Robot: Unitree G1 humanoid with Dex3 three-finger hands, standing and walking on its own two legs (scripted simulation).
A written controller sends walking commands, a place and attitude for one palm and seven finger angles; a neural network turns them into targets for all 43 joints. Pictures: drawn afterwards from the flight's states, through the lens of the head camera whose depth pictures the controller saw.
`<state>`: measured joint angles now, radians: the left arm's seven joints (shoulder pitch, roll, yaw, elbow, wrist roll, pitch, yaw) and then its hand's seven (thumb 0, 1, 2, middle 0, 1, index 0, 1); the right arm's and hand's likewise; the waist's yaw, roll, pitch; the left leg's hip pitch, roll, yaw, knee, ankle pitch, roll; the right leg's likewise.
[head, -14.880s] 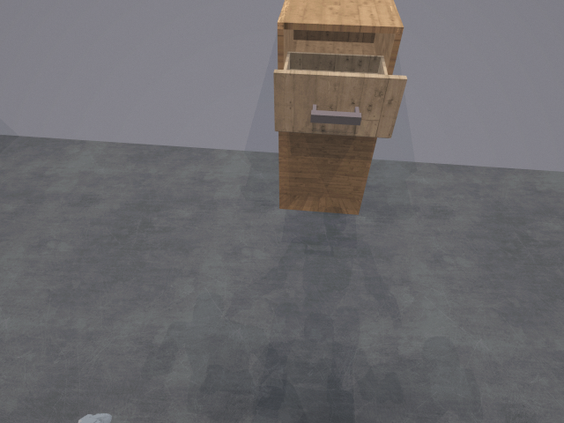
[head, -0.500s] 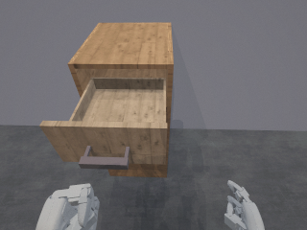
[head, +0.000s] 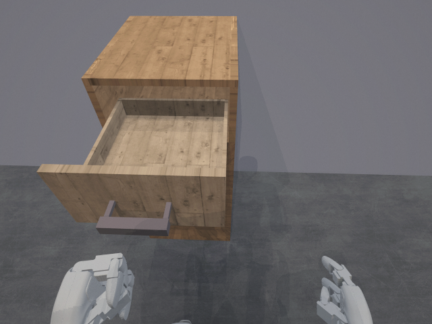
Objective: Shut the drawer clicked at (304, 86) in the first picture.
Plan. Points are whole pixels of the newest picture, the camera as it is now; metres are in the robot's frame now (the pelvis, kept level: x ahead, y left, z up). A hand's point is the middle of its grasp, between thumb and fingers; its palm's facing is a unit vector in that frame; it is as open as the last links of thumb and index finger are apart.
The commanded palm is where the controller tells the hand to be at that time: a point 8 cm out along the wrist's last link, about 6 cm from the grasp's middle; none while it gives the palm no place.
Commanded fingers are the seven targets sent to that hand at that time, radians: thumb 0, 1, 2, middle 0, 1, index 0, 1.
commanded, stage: bring the fist close to the handle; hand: left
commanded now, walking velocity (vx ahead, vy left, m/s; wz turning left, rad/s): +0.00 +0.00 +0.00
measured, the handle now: (137, 216) +0.31 +0.18 +0.03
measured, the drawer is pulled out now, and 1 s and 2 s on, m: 0.29 0.29 0.22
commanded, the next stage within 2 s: push the drawer shut in 0.96 s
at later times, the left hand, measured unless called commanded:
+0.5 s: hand (142, 275) +0.20 +0.14 +0.04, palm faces -0.01 -1.00 -0.01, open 3.3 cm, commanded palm +0.17 +0.20 +0.04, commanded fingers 0.00 0.90 0.90 -1.40 -1.60 -1.40 -1.60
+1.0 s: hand (145, 272) +0.21 +0.14 +0.03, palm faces +0.00 -1.00 -0.02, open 3.3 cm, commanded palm +0.18 +0.20 +0.04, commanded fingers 0.00 0.90 0.90 -1.40 -1.60 -1.40 -1.60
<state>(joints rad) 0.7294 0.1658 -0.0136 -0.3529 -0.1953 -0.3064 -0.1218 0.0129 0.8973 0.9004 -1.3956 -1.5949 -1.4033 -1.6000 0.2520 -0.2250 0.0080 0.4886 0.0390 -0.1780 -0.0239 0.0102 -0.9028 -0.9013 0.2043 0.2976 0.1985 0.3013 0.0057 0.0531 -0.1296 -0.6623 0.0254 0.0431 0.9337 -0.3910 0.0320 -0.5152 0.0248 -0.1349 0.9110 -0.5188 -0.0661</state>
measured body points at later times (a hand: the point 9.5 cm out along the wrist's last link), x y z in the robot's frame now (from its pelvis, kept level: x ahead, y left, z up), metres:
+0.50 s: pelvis +0.00 +0.01 -0.02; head +0.05 +0.00 +0.43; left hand +0.19 +0.19 +0.04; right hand +0.18 -0.22 -0.09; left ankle +0.05 +0.10 -0.69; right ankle -0.03 -0.07 -0.69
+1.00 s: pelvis +0.00 +0.01 -0.03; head +0.05 +0.01 +0.42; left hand +0.20 +0.19 +0.03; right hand +0.17 -0.22 -0.10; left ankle +0.05 +0.10 -0.69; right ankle -0.03 -0.07 -0.69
